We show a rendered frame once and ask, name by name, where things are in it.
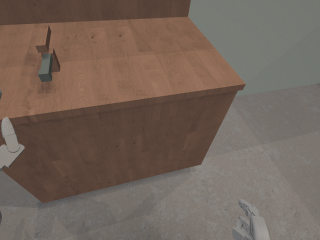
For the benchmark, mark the counter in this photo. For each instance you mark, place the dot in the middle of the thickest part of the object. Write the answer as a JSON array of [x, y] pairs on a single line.
[[137, 91]]

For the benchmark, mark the tap lever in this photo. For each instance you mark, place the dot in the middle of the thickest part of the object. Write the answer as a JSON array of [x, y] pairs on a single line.
[[45, 71]]

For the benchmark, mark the robot right hand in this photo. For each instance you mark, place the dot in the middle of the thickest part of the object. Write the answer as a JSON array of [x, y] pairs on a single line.
[[255, 229]]

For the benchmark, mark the robot left hand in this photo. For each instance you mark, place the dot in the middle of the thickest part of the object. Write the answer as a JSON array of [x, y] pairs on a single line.
[[12, 150]]

